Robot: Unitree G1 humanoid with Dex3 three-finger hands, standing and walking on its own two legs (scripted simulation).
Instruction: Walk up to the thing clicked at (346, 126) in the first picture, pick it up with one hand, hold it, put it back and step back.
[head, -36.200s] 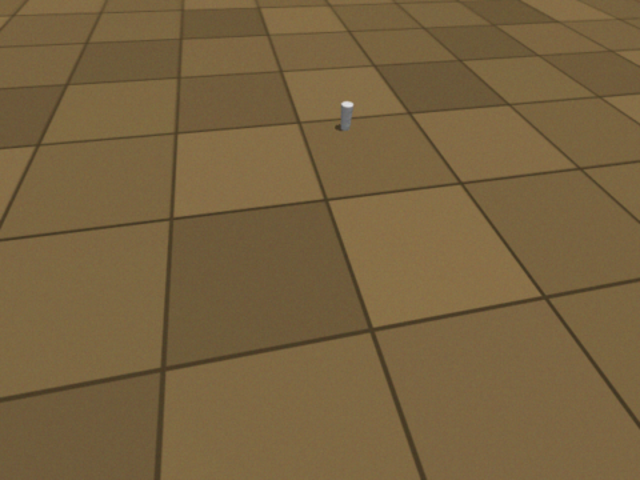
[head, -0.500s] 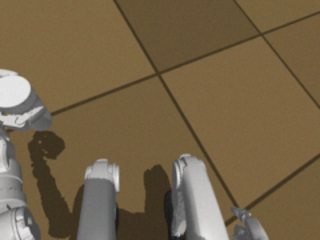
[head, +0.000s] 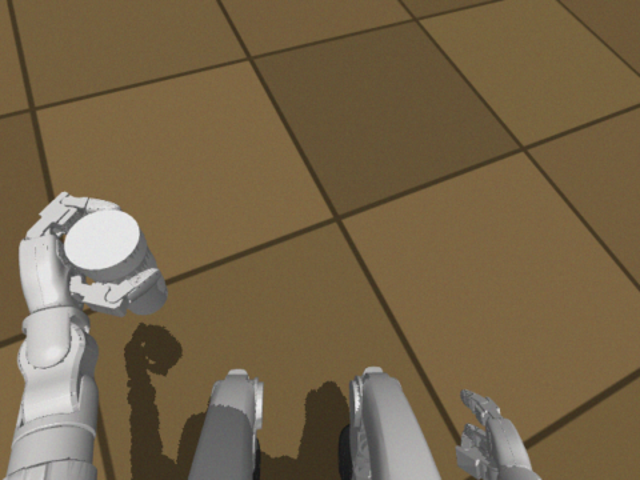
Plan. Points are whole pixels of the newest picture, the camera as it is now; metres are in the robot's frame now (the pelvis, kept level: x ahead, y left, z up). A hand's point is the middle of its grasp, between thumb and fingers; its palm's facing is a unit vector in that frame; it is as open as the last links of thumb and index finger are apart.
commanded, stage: lift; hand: left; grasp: from the side
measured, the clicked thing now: (128, 271) +0.37 +0.23 -0.02
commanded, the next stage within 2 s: hold in 1.20 s
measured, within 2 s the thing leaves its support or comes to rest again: neither
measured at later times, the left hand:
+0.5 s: hand (93, 213) +0.37 +0.21 +0.12, palm faces +0.32 -0.95 -0.05, open 10.4 cm
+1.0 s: hand (92, 174) +0.38 +0.19 +0.17, palm faces +0.34 -0.94 -0.04, open 10.4 cm
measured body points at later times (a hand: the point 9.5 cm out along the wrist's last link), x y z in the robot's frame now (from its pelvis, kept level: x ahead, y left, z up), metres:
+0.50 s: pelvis +0.03 +0.00 +0.11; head +0.13 +0.01 +0.55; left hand +0.35 +0.26 +0.13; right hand +0.17 -0.25 -0.01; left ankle +0.05 +0.12 -0.53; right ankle +0.07 -0.13 -0.53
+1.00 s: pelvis +0.05 -0.01 +0.15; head +0.11 +0.00 +0.59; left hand +0.35 +0.24 +0.18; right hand +0.20 -0.24 +0.04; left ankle +0.05 +0.12 -0.53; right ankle +0.07 -0.13 -0.53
